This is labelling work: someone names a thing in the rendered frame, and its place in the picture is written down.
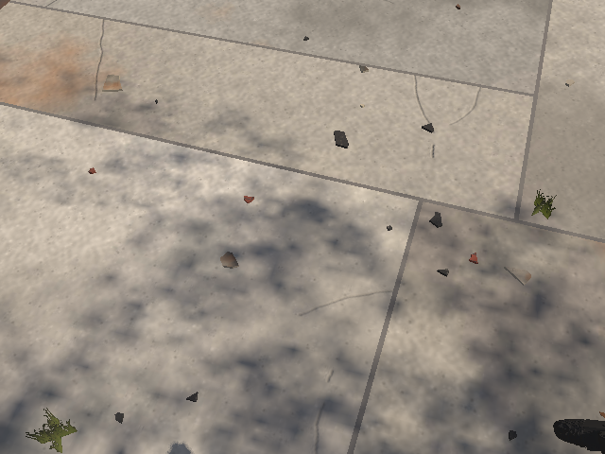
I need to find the right robot hand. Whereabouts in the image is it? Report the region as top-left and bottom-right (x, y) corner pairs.
(553, 419), (605, 454)

